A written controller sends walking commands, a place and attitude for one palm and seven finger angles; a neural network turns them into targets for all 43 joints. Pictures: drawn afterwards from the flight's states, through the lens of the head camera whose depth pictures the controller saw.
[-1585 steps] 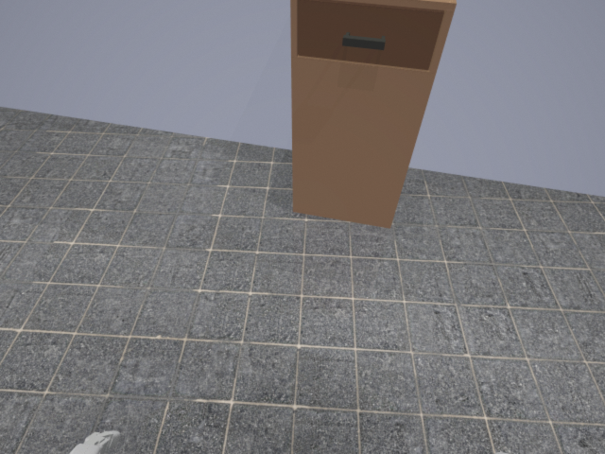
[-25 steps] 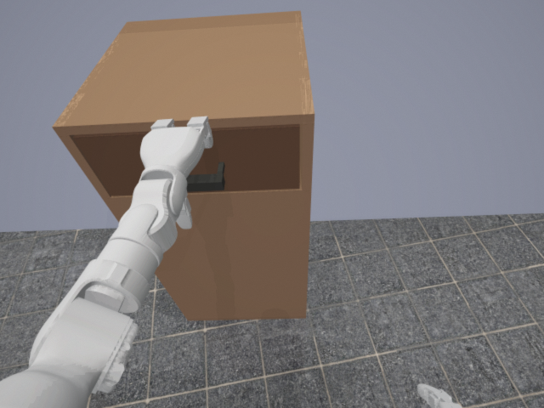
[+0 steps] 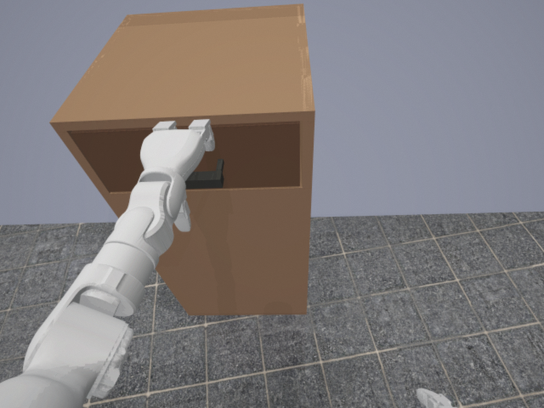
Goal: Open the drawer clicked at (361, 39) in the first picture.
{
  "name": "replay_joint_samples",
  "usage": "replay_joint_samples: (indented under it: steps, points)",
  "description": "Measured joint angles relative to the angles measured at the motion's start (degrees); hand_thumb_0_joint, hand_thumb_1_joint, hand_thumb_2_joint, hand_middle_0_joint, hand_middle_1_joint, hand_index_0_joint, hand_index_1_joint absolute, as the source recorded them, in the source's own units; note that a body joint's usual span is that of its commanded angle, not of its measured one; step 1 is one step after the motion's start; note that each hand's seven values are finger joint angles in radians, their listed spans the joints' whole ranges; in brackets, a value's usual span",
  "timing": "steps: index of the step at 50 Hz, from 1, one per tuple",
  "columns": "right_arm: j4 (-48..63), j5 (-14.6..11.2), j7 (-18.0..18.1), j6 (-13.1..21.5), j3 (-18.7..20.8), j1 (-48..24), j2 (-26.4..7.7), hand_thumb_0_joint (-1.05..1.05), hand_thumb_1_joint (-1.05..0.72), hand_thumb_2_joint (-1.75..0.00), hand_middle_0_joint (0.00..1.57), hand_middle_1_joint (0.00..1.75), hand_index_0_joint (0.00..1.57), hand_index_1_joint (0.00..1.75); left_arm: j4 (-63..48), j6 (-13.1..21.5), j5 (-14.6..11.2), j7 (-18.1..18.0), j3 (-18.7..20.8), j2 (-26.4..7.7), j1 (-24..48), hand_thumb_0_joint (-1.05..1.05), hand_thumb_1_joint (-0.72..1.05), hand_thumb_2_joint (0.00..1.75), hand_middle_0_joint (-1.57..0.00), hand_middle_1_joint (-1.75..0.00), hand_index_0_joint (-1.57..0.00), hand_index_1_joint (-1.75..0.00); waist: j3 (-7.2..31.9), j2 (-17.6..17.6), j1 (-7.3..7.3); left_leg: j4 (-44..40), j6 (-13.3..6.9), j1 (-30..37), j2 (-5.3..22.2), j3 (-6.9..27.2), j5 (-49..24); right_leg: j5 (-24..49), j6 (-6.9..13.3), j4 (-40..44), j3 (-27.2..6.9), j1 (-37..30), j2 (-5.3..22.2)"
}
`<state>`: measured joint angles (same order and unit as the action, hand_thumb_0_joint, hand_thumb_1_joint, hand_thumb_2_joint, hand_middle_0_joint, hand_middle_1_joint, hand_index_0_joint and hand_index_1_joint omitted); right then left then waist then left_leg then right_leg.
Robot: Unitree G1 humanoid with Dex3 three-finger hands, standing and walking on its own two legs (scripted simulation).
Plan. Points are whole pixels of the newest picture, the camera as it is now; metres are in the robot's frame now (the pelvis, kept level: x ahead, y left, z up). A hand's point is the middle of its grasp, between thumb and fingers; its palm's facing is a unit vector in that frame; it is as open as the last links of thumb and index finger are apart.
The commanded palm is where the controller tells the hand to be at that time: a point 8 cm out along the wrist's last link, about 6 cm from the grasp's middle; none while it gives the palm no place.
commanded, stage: re-aim the fingers above the handle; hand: left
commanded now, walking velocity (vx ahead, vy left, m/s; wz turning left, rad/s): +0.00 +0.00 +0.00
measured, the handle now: (191, 172) +0.51 +0.18 +0.04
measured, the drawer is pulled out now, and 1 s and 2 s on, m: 0.00 0.00 0.00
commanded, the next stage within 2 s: lower the fingers behind the handle in 1.72 s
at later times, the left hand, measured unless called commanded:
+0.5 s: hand (183, 182) +0.42 +0.16 +0.11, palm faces +0.00 -0.02 -1.00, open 13.9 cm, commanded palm +0.41 +0.17 +0.16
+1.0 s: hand (184, 172) +0.45 +0.17 +0.10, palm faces +0.03 -0.05 -1.00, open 13.9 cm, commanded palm +0.41 +0.19 +0.16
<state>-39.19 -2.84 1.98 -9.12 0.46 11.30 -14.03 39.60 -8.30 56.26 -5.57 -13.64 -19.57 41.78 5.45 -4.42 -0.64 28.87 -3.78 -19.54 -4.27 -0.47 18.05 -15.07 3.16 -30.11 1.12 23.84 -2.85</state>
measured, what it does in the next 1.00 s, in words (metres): stands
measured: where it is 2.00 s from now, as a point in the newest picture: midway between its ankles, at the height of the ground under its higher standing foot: outside the picture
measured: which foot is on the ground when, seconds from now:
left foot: down 0.00-1.00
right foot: down 0.00-1.00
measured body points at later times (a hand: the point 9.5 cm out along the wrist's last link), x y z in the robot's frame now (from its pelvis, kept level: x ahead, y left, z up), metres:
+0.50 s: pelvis -0.01 +0.00 +0.00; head +0.02 -0.03 +0.45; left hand +0.42 +0.16 +0.16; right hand +0.13 -0.25 -0.13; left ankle -0.05 +0.08 -0.73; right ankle -0.01 -0.08 -0.73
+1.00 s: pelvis -0.01 +0.00 +0.00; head +0.03 -0.02 +0.45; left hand +0.44 +0.17 +0.16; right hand +0.07 -0.26 -0.14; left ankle -0.05 +0.08 -0.73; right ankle -0.01 -0.08 -0.73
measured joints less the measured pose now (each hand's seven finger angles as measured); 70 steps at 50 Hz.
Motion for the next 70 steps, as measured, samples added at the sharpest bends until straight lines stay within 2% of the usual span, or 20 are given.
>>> replay_joint_samples:
  steps: [7, 11, 15, 22, 28, 36, 41, 47, 53, 57, 61, 64, 70]
  points:
    - [0.03, 0.09, 0.06, -0.22, 0.11, 0.88, -0.35, 0.00, -0.91, -0.90, 0.20, 0.30, 0.20, 0.30, -2.79, 1.69, -0.11, 0.04, 1.80, -0.47, -2.95, 0.00, -0.49, 0.30, -0.32, -1.20, -0.32, -1.21, 0.22, -0.05, 0.22, -0.44, 0.14, 0.69, 0.36, -0.65, -0.06, 0.28, 0.14, 0.30, -0.65, -0.42, -0.42]
    - [0.18, -0.02, 0.27, -0.09, 0.06, 0.56, -0.52, 0.01, -0.91, -0.90, 0.20, 0.30, 0.20, 0.30, -3.67, 1.61, 0.11, -0.32, 2.99, -1.63, -4.66, 0.00, -0.49, 0.30, -0.32, -1.20, -0.32, -1.21, 0.07, 0.21, 0.26, -0.67, 0.27, 1.07, 0.57, -0.95, -0.24, 0.57, 0.27, 0.49, -0.92, -0.69, -0.64]
    - [0.47, -0.34, 0.44, 0.39, 0.44, 0.33, -0.85, 0.01, -0.91, -0.90, 0.20, 0.30, 0.20, 0.30, -4.36, 0.88, -0.18, 0.03, 2.18, -2.69, -5.33, 0.00, -0.49, 0.30, -0.32, -1.20, -0.32, -1.21, -0.28, 0.23, 0.04, -0.61, 0.36, 1.27, 0.54, -0.52, -0.48, 0.79, 0.36, 0.71, -0.49, -1.15, -0.56]
    - [-0.05, -0.46, 1.01, 1.59, 0.56, -0.70, -1.05, 0.00, -0.91, -0.90, 0.20, 0.30, 0.20, 0.30, -1.70, 2.11, -0.76, 0.72, -1.16, -1.51, -1.70, 0.00, -0.49, 0.30, -0.32, -1.20, -0.32, -1.21, -0.79, 0.57, -0.35, 0.06, 0.35, 0.74, 0.01, 0.63, -0.86, 0.78, 0.34, 0.27, 0.72, -1.07, 0.09]
    - [0.01, -0.07, 1.24, 2.05, -0.39, -1.46, -0.21, 0.00, -0.91, -0.90, 0.20, 0.30, 0.20, 0.30, 3.54, 3.94, 0.26, -0.79, 0.76, -0.81, 2.08, 0.00, -0.50, 0.30, -0.32, -1.20, -0.32, -1.21, -0.46, 1.02, 0.40, 0.37, 0.35, -0.46, 0.04, -0.09, -0.96, 0.93, 0.32, -0.46, 0.08, 0.52, 0.03]
    - [0.55, 0.00, 1.21, 1.50, -0.81, 0.81, 0.06, 0.00, -0.91, -0.90, 0.20, 0.30, 0.20, 0.30, 6.36, 3.80, 1.12, -0.80, 4.75, -3.31, 1.67, 0.00, -0.49, 0.30, -0.32, -1.20, -0.31, -1.21, -0.12, 0.80, 1.28, 0.50, 0.28, -1.29, 0.49, -1.07, -0.70, 1.14, 0.23, -0.48, -0.86, 1.57, -0.49]
    - [0.33, -0.04, 1.41, 2.16, 0.43, 3.25, -0.42, 0.00, -0.91, -0.90, 0.20, 0.30, 0.20, 0.30, 6.08, 5.28, 0.46, 0.61, 3.78, -5.38, 1.93, 0.00, -0.49, 0.30, -0.32, -1.20, -0.32, -1.20, -0.75, 0.90, 1.44, 1.26, 0.24, -2.28, 0.44, -0.34, -0.48, 1.05, 0.26, -0.46, -0.10, 1.99, -0.38]
    - [-1.65, 0.31, 0.57, 2.25, 1.85, 4.97, -1.37, 0.00, -0.91, -0.90, 0.20, 0.30, 0.20, 0.30, 3.06, 7.86, -0.33, -0.91, 2.13, -3.06, 1.45, 0.00, -0.49, 0.30, -0.32, -1.20, -0.32, -1.21, -0.05, 0.53, 1.00, 1.62, -0.03, -2.46, 0.08, 0.05, -0.08, 0.55, -0.07, -0.63, 0.25, 1.96, -0.01]
    - [-1.70, 0.43, -0.07, 1.52, 1.11, 3.31, -1.06, 0.00, -0.91, -0.90, 0.20, 0.30, 0.20, 0.30, 5.29, 5.34, 1.09, -3.73, 4.72, -1.97, 1.58, 0.00, -0.49, 0.30, -0.32, -1.20, -0.32, -1.21, 0.65, 0.41, 1.61, 0.88, -0.28, -2.02, 0.28, -1.41, -0.08, 0.79, -0.30, -0.52, -1.23, 2.21, -0.33]
    - [-0.36, 0.11, -0.05, 1.11, 0.55, 2.52, -0.55, 0.00, -0.91, -0.90, 0.20, 0.30, 0.20, 0.30, 5.30, 2.73, 1.09, -2.84, 5.57, -2.74, 0.48, 0.00, -0.49, 0.30, -0.32, -1.20, -0.31, -1.21, 0.67, 0.17, 1.72, 0.14, -0.41, -1.28, 0.40, -1.87, -0.31, 1.14, -0.43, 0.12, -1.73, 1.63, -0.50]
    - [0.70, -0.17, 0.25, 1.09, 0.47, 2.18, -0.23, 0.00, -0.91, -0.90, 0.20, 0.30, 0.20, 0.30, 2.85, 2.14, 0.30, -0.47, 4.41, -3.42, -1.27, 0.00, -0.49, 0.30, -0.32, -1.20, -0.31, -1.20, 0.40, 0.22, 1.27, -0.12, -0.48, -0.58, 0.32, -1.37, -0.44, 1.24, -0.48, 0.70, -1.28, 0.63, -0.38]
    - [0.91, -0.22, 0.41, 1.36, 0.66, 1.90, -0.31, 0.00, -0.91, -0.90, 0.20, 0.30, 0.20, 0.30, 0.54, 3.28, -0.14, 0.57, 2.71, -3.20, -2.11, 0.00, -0.49, 0.30, -0.32, -1.20, -0.32, -1.20, 0.13, 0.40, 0.64, 0.09, -0.50, -0.26, 0.09, -0.65, -0.44, 1.08, -0.52, 0.78, -0.57, -0.03, -0.08]
    - [0.15, 0.02, 0.43, 2.12, 0.83, 0.32, -0.51, 0.00, -0.91, -0.90, 0.20, 0.30, 0.20, 0.30, 0.70, 5.25, 0.02, -0.44, 0.01, -1.62, -0.14, 0.00, -0.49, 0.30, -0.32, -1.20, -0.32, -1.21, -0.25, 0.92, -0.22, 0.97, -0.57, -0.73, -0.47, 0.25, -0.37, 0.64, -0.65, -0.05, 0.36, 0.13, 0.56]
